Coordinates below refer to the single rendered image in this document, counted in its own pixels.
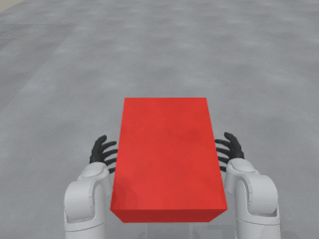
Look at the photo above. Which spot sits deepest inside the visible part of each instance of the left robot hand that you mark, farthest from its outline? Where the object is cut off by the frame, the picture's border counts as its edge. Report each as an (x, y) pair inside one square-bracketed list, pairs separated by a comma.
[(99, 156)]

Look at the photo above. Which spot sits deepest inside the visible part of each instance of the carton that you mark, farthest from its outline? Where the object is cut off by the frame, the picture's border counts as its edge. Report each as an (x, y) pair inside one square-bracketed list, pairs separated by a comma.
[(167, 168)]

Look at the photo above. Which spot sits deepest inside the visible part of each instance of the robot right forearm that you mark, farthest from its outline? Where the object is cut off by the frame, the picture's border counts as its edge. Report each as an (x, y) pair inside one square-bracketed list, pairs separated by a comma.
[(255, 200)]

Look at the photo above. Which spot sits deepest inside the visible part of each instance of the right robot hand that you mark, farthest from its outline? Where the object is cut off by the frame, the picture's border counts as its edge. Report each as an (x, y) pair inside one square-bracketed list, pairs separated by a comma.
[(233, 152)]

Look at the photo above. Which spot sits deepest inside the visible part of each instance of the robot left forearm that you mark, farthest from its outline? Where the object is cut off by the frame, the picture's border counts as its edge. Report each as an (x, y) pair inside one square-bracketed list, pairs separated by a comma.
[(85, 212)]

